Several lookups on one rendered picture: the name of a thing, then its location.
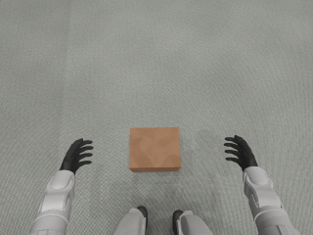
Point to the robot shin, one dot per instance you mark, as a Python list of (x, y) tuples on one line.
[(136, 211), (186, 213)]

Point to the carton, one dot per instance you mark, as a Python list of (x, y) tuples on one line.
[(154, 149)]

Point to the robot right shin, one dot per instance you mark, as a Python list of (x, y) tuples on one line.
[(186, 213)]

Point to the right robot hand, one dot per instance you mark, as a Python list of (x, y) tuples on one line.
[(245, 156)]

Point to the left robot hand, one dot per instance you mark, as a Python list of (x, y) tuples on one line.
[(72, 159)]

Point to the robot right forearm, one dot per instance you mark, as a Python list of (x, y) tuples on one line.
[(267, 210)]

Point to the robot left forearm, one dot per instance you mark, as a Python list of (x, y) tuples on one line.
[(52, 216)]

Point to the robot left shin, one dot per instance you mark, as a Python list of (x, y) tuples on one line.
[(136, 211)]

